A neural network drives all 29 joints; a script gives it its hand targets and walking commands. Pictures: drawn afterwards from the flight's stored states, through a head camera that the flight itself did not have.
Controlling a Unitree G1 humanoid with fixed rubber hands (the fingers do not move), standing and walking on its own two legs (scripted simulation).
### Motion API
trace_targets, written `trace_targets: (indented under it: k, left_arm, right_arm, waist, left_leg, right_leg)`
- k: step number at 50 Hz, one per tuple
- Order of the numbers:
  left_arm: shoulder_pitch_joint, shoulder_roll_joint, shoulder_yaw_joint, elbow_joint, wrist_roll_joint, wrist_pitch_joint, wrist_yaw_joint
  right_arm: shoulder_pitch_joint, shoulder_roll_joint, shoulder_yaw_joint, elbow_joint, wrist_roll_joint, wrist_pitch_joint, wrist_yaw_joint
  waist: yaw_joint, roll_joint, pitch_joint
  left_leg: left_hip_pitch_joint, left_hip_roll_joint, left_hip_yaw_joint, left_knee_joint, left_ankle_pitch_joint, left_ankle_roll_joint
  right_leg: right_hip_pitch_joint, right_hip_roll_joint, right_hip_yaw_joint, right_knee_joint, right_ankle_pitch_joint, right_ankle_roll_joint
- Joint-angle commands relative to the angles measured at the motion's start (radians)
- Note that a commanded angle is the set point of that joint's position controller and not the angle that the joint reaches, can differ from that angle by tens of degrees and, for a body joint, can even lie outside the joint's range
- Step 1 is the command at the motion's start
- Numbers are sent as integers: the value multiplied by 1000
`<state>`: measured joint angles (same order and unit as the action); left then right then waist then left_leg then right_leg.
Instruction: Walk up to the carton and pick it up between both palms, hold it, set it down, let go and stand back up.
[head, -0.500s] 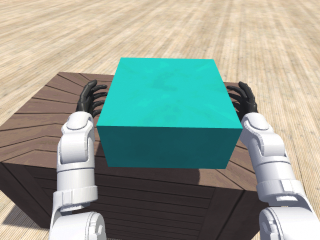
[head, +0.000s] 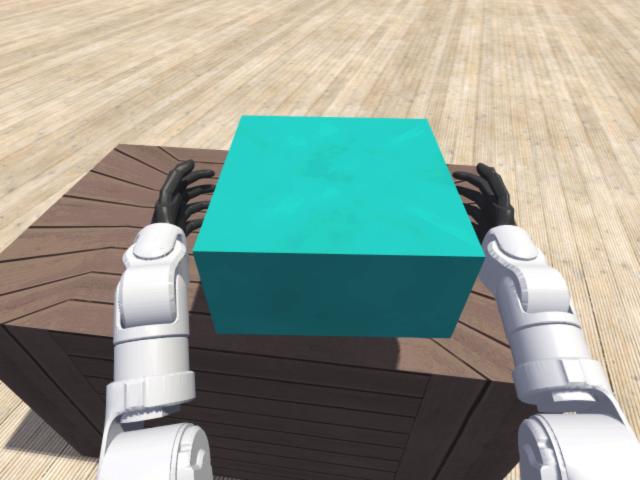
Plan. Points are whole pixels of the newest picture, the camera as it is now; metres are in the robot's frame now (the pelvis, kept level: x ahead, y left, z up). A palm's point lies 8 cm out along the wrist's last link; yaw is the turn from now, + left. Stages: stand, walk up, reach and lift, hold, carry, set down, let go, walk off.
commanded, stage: hold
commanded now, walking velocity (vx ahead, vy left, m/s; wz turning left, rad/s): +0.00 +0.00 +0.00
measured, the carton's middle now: (333, 213) +0.43 +0.00 +0.14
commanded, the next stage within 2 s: none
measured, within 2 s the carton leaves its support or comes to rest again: neither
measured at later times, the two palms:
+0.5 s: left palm (172, 226) +0.35 +0.19 +0.19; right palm (493, 228) +0.35 -0.19 +0.17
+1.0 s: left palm (171, 226) +0.35 +0.19 +0.19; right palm (493, 227) +0.36 -0.19 +0.17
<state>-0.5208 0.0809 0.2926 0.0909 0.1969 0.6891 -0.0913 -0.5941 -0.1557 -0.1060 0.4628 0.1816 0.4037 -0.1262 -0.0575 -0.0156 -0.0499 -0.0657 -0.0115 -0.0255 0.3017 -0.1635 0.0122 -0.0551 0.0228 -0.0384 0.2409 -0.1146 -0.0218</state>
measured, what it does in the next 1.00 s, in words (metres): stands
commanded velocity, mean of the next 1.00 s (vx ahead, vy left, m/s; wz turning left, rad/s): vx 0.00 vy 0.00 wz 0.00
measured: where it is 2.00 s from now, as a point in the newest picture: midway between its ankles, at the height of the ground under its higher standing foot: outside the picture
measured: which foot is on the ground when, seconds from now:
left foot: down 0.00-1.00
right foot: down 0.00-1.00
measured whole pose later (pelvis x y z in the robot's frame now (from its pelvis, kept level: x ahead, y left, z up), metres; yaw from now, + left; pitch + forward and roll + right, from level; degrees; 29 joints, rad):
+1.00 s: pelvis +0.00 +0.00 +0.00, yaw +0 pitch -4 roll -1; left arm -0.52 0.08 0.29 0.09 0.19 0.68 -0.09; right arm -0.59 -0.15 -0.11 0.46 0.18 0.40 -0.13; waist -0.06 -0.02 -0.05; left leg -0.07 -0.01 -0.03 0.30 -0.16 0.01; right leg -0.06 0.02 -0.04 0.24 -0.11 -0.02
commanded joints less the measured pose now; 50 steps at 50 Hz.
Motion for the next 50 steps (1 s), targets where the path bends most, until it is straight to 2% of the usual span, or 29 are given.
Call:
trace_targets:
  k: [1,16,20,50]
  left_arm:
    - [-639,-465,-436,-155,-162,-69,-113]
    - [-639,-470,-445,-162,-165,-70,-113]
    - [-641,-467,-437,-148,-160,-68,-114]
    - [-635,-466,-437,-148,-162,-70,-115]
  right_arm:
    - [-714,503,371,-349,114,-70,173]
    - [-707,498,370,-351,114,-69,173]
    - [-710,498,364,-338,110,-66,174]
    - [-712,505,373,-350,115,-68,171]
  waist:
    - [-2,29,-363]
    - [-8,35,-368]
    - [-5,29,-349]
    - [-4,29,-366]
  left_leg:
    - [45,-23,19,-23,250,-45]
    - [53,-22,18,-22,258,-48]
    - [41,-21,18,-30,226,-44]
    - [48,-23,18,-24,247,-44]
  right_leg:
    - [163,12,6,7,201,32]
    - [157,14,4,7,200,31]
    - [149,12,5,3,170,31]
    - [158,12,6,7,204,33]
